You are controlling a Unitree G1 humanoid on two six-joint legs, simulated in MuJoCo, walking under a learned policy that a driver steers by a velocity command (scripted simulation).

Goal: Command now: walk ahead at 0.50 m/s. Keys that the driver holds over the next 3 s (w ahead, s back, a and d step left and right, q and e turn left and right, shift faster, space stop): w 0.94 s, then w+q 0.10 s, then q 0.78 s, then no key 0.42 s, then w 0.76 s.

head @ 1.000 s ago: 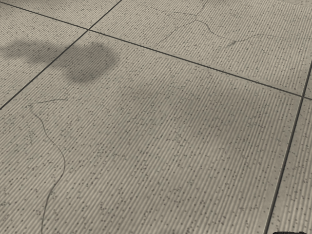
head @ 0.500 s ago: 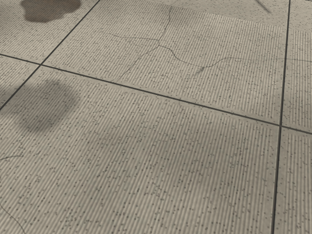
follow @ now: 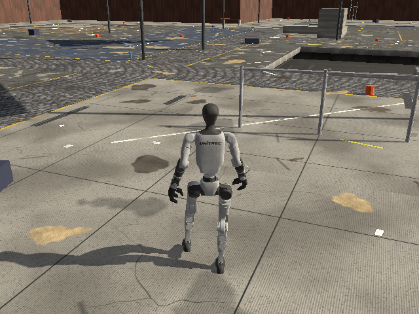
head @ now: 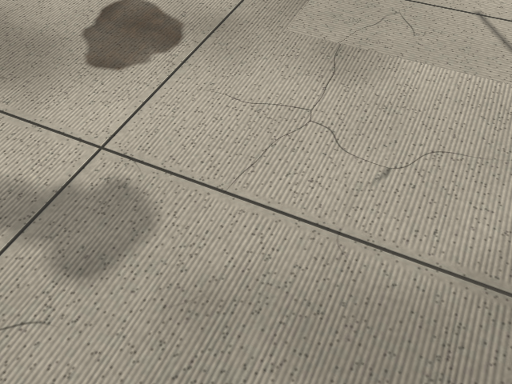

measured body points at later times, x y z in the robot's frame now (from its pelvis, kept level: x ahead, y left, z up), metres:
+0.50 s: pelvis +0.28 +0.07 +0.00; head +0.30 +0.08 +0.45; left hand +0.42 +0.34 -0.12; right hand +0.31 -0.20 -0.13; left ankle +0.26 +0.15 -0.75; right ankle +0.39 -0.11 -0.68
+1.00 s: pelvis +0.56 +0.00 +0.00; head +0.58 -0.01 +0.45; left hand +0.61 +0.27 -0.13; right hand +0.68 -0.28 -0.13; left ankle +0.62 +0.17 -0.67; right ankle +0.56 -0.08 -0.75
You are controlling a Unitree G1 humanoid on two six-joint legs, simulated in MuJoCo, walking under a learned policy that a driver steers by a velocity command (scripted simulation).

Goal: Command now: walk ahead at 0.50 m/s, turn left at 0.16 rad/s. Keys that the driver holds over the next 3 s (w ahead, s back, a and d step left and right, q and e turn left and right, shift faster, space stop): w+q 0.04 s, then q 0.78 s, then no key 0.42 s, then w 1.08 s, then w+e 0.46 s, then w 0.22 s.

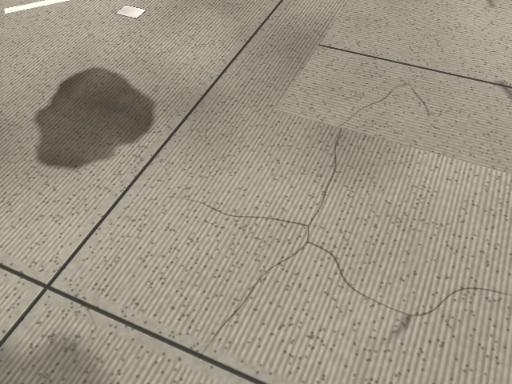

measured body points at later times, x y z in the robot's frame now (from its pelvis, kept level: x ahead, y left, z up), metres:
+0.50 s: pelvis +0.20 +0.05 -0.01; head +0.25 +0.08 +0.43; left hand +0.28 +0.36 -0.13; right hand +0.40 -0.20 -0.11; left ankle +0.27 +0.14 -0.75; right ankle +0.25 -0.11 -0.68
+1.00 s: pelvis +0.26 +0.01 +0.00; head +0.30 +0.01 +0.44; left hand +0.22 +0.31 -0.10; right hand +0.53 -0.17 -0.12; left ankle +0.18 +0.14 -0.69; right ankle +0.33 -0.09 -0.75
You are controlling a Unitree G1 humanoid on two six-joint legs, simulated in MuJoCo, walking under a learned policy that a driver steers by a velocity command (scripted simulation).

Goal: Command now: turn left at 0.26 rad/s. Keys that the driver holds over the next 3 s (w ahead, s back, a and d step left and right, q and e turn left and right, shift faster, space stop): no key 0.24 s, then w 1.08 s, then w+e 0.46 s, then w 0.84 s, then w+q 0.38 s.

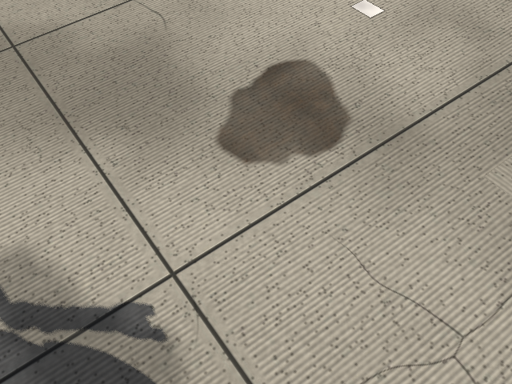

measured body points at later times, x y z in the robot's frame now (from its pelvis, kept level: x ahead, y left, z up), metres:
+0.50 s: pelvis +0.04 +0.01 -0.01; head +0.05 -0.01 +0.44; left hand +0.14 +0.30 -0.11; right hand +0.13 -0.26 -0.13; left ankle -0.01 +0.14 -0.74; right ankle +0.06 -0.10 -0.73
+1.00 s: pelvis +0.26 -0.01 -0.02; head +0.30 -0.02 +0.43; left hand +0.18 +0.26 -0.14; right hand +0.52 -0.21 -0.09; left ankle +0.44 +0.12 -0.72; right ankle +0.07 -0.11 -0.74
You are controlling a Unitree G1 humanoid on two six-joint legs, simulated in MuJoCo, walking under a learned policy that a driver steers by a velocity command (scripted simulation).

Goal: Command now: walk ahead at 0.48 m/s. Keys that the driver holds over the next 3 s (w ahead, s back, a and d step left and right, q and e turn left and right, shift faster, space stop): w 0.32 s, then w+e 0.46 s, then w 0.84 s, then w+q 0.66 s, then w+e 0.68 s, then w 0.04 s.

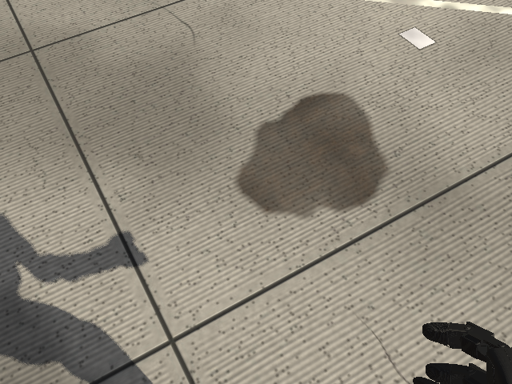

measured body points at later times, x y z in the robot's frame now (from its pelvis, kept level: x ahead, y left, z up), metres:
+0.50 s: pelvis +0.30 +0.00 +0.01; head +0.32 -0.01 +0.46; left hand +0.51 +0.23 -0.08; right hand +0.30 -0.28 -0.12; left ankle +0.19 +0.11 -0.73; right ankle +0.48 -0.14 -0.70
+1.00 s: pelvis +0.59 -0.07 +0.01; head +0.61 -0.09 +0.46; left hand +0.70 +0.20 -0.09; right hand +0.74 -0.35 -0.08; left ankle +0.81 +0.03 -0.69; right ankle +0.48 -0.13 -0.73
